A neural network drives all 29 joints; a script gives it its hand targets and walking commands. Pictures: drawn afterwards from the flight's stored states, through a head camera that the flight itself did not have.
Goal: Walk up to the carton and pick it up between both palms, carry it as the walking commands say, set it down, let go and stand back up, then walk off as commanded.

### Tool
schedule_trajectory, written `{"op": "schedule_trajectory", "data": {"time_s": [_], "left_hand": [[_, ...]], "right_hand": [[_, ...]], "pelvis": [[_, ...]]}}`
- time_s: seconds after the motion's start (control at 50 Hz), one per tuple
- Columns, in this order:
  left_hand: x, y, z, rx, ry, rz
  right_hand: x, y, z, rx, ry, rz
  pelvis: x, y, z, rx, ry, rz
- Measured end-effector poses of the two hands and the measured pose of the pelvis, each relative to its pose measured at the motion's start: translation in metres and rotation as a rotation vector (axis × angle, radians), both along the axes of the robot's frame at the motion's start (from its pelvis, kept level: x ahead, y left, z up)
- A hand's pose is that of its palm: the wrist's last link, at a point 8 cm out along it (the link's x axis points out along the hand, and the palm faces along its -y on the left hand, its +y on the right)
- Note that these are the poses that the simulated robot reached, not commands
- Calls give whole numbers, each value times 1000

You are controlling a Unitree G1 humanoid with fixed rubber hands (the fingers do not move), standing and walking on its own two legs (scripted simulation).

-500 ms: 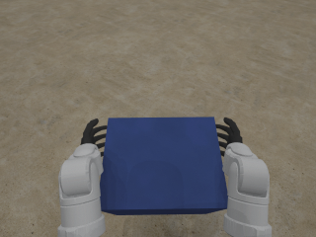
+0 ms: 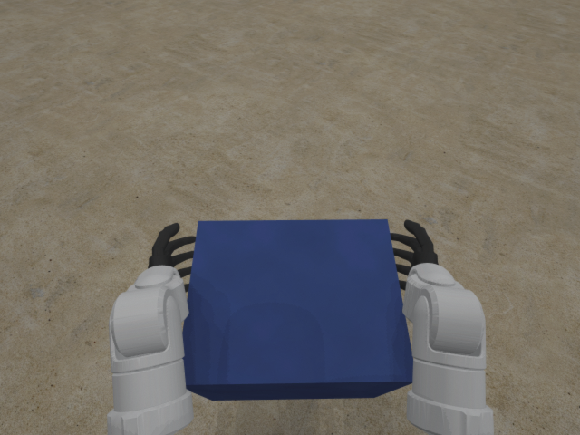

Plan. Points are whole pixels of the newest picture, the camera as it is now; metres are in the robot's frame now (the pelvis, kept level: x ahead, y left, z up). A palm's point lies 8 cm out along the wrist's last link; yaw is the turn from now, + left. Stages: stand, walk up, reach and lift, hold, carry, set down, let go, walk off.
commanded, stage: carry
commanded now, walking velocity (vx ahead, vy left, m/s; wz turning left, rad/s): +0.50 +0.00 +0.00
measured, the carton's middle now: (293, 316) +0.28 +0.00 +0.01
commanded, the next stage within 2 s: none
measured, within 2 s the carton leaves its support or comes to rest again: neither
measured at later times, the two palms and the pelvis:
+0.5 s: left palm (222, 136) +0.59 +0.13 +0.09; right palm (393, 136) +0.61 -0.19 +0.09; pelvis +0.32 -0.05 +0.01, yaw +3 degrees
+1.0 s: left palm (223, 63) +0.92 +0.17 +0.08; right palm (354, 61) +0.92 -0.16 +0.09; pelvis +0.63 +0.00 +0.01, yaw +0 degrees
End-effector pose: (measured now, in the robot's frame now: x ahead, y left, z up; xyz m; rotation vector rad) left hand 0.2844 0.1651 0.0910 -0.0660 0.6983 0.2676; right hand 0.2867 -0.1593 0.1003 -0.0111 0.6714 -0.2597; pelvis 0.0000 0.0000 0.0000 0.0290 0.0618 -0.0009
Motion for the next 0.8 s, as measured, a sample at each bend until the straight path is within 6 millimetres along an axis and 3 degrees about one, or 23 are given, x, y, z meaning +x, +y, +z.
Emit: {"op": "schedule_trajectory", "data": {"time_s": [0.08, 0.16, 0.32, 0.42, 0.48, 0.56, 0.68, 0.8], "left_hand": [[42, 3, -7, 5, 90, -19], [90, 2, -2, -7, 95, -27], [194, -10, 16, 18, 3, 6], [269, -28, 11, 54, -24, 24], [301, -34, 2, 53, 47, 36], [338, -38, 1, 54, 106, 52], [412, -39, 21, 54, 39, 41], [500, -29, 28, 49, -16, 11]], "right_hand": [[38, 3, -8, 7, 91, -21], [83, 2, 1, -5, 96, -30], [201, -10, 17, 2, 5, 18], [283, -28, 0, 41, -25, 35], [316, -34, -12, 51, 46, 36], [358, -37, -14, 53, 104, 51], [430, -38, 7, 51, 36, 43], [507, -29, 17, 36, -21, 21]], "pelvis": [[42, 7, 15, -29, 8, -17], [85, 7, 27, -48, 15, -10], [197, -14, 22, -40, 3, 4], [277, -36, -1, -54, -17, 27], [310, -44, 6, -29, -5, 43], [349, -50, 21, -3, 2, 54], [417, -48, 31, 8, 11, 38], [502, -32, 23, -3, 10, 32]]}}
